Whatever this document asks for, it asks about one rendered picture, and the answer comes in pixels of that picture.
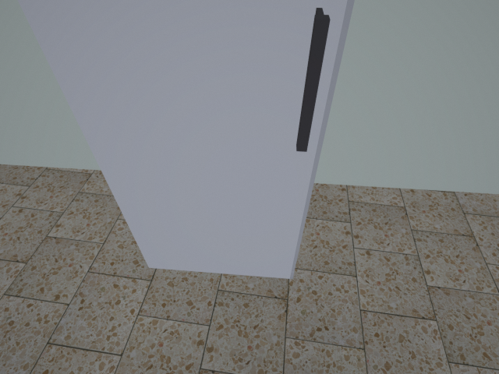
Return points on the fridge door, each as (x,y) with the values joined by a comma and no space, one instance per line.
(191,109)

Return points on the handle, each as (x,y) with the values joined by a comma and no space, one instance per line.
(317,47)

